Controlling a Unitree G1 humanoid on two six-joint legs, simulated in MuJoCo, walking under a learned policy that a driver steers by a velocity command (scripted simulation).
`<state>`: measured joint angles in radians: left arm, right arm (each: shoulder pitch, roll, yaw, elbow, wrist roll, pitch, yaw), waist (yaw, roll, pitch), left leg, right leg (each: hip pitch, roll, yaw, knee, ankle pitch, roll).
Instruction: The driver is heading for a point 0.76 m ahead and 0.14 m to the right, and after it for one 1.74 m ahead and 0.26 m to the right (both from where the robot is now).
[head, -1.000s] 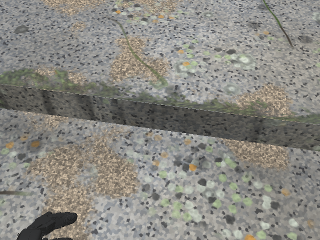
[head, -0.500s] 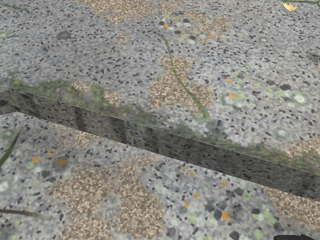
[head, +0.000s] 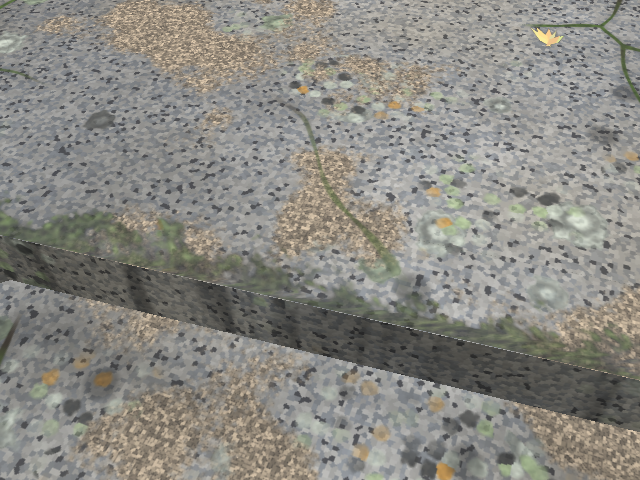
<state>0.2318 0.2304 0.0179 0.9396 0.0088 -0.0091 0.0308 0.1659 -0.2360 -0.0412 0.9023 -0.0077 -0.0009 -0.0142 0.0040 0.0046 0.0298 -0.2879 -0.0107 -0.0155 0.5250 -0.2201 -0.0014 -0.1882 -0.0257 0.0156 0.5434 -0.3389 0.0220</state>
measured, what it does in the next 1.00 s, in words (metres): lifts its right foot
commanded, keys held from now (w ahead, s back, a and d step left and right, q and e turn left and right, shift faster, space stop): no key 0.62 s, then w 0.24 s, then w+e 0.14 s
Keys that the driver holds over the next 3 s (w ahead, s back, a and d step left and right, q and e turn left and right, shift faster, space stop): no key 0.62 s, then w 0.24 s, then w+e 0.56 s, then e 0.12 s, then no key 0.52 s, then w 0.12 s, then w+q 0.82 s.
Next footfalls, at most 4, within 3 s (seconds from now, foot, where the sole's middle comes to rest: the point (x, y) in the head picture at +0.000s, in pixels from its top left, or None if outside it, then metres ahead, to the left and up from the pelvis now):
1.28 right None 0.39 -0.09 -0.77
1.78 left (357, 445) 0.58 -0.04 -0.77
2.06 right None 0.43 -0.19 -0.77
2.84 right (515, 297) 0.83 -0.37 -0.58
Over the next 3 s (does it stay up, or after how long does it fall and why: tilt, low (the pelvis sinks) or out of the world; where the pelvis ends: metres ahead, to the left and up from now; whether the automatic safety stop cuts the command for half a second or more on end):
stays up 0.75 -0.26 0.11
